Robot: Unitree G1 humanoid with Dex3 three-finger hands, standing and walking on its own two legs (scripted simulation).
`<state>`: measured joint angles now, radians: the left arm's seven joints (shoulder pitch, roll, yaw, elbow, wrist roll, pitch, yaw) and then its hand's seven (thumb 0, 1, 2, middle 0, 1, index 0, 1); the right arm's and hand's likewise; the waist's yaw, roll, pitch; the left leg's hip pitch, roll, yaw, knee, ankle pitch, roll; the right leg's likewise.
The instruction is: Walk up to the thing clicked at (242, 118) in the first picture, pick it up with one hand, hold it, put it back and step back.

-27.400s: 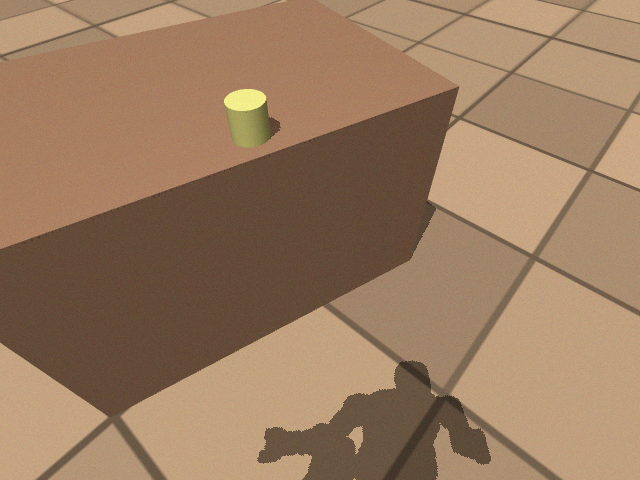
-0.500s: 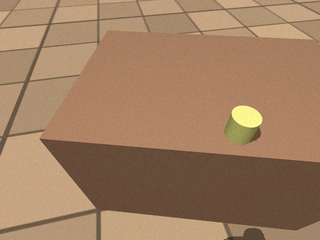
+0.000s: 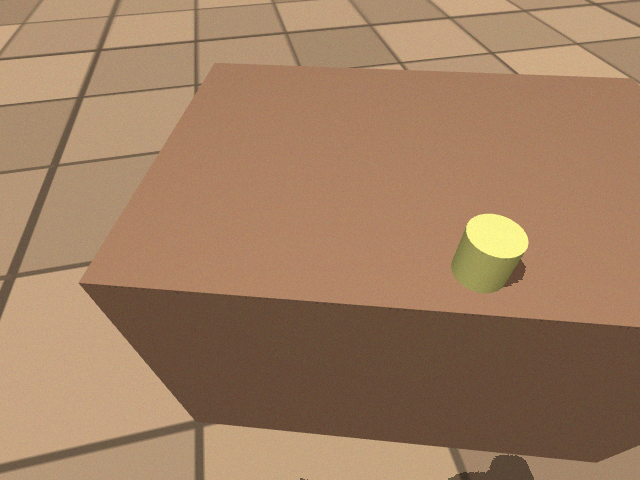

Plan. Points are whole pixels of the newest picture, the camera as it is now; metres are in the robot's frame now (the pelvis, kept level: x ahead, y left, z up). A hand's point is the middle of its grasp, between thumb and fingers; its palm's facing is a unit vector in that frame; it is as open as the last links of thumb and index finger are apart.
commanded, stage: stand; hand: right
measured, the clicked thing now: (487, 253) +0.43 -0.23 +0.01
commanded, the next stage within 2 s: step back in 1.90 s
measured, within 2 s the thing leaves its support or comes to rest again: neither
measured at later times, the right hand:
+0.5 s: hand out of the picture +0.07 -0.25 -0.16, palm faces -0.03 +0.94 -0.35, open 7.4 cm
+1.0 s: hand out of the picture +0.07 -0.25 -0.16, palm faces -0.03 +0.94 -0.34, open 7.4 cm
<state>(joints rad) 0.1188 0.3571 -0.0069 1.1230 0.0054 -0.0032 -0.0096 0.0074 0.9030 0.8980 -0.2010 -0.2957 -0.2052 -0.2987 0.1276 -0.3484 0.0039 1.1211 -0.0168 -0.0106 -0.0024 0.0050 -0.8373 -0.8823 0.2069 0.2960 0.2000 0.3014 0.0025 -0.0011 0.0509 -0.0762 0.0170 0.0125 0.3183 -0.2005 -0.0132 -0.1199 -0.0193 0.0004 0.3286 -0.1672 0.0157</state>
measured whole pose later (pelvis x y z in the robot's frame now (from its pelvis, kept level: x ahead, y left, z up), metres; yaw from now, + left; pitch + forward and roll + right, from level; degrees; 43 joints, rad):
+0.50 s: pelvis +0.00 +0.00 +0.00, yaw +0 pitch -2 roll +0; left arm 0.12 0.35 -0.01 1.12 0.01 0.00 -0.01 0.01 0.90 0.90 -0.20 -0.30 -0.21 -0.30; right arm 0.13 -0.35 0.00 1.12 -0.02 -0.01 0.00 0.01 -0.91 -0.90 0.21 0.30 0.20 0.30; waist 0.00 0.00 0.05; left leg -0.08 0.02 0.01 0.32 -0.20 -0.01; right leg -0.12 -0.02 0.00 0.33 -0.17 0.02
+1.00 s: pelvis +0.00 +0.00 +0.00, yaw +0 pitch -2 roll +0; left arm 0.13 0.35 -0.01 1.12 0.01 0.00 -0.01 0.01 0.90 0.90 -0.20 -0.30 -0.21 -0.30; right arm 0.13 -0.35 0.00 1.12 -0.02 -0.01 0.00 0.01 -0.91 -0.90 0.21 0.30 0.20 0.30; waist 0.00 0.00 0.06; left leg -0.07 0.02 0.02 0.31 -0.20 -0.01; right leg -0.12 -0.02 0.01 0.33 -0.17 0.02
